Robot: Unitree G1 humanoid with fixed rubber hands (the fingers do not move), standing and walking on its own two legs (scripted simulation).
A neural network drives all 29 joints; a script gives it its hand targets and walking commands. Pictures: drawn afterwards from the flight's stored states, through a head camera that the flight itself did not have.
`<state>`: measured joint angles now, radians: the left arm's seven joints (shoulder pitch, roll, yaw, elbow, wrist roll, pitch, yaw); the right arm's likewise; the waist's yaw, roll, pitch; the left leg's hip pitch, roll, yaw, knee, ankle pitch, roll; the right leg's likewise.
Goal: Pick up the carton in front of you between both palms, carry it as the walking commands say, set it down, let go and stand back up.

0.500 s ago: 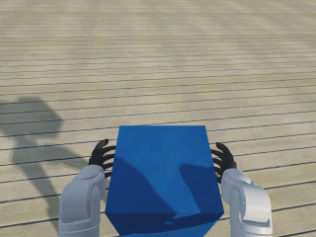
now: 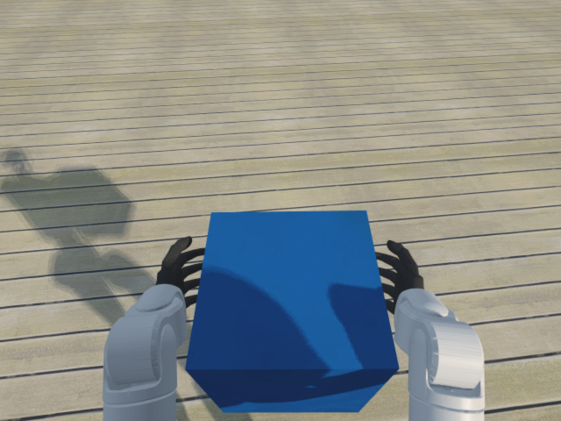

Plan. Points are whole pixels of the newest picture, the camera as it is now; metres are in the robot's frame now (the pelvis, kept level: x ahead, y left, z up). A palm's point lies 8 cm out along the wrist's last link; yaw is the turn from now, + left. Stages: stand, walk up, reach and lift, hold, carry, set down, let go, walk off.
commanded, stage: carry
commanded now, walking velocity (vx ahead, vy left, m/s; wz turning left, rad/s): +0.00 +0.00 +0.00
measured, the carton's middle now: (289, 319) +0.27 +0.00 +0.02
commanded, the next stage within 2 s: hold in 1.92 s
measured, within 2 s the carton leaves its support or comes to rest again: neither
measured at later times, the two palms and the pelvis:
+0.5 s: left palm (176, 260) +0.33 +0.16 +0.08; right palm (387, 268) +0.32 -0.14 +0.08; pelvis +0.06 +0.02 -0.01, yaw -2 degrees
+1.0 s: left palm (174, 292) +0.29 +0.16 +0.07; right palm (394, 301) +0.28 -0.14 +0.07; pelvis +0.02 +0.02 +0.00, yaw -2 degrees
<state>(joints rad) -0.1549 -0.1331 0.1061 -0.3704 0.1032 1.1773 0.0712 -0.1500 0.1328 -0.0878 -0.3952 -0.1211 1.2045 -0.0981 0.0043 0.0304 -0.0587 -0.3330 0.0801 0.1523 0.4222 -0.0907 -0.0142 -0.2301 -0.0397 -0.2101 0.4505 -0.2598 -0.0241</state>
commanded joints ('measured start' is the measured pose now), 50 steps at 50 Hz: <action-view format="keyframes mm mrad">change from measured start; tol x2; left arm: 1 -399 -848 -701 -29 -378 44 -250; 5 -428 -862 -708 42 -383 65 -255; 11 -486 -909 -714 40 -406 49 -256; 26 -453 -909 -704 16 -391 42 -250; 37 -454 -911 -703 62 -383 45 -256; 42 -450 -927 -711 107 -365 9 -262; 50 -447 -910 -690 159 -310 -105 -264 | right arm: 1 -433 856 690 -9 400 18 264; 5 -404 875 656 109 387 28 277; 13 -491 926 676 61 414 8 269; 25 -480 914 694 24 419 9 270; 37 -476 910 684 74 406 13 279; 43 -476 927 693 126 387 -33 289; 50 -477 906 677 169 341 -136 291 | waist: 1 8 28 -316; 2 5 62 -295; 5 1 44 -274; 18 -4 -26 -357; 38 -4 -29 -237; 50 -6 -28 -228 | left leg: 1 226 154 -98 29 429 25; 3 189 138 -92 25 441 26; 5 194 127 -88 57 520 27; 8 219 119 -83 86 574 34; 14 231 107 -74 123 567 43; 22 204 97 -67 127 433 39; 36 145 98 -80 55 172 39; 50 124 95 -92 12 30 35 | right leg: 1 61 -123 86 -13 235 45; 7 82 -124 92 48 401 59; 19 116 -126 99 74 477 56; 36 47 -133 125 3 220 32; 50 7 -133 137 -38 87 18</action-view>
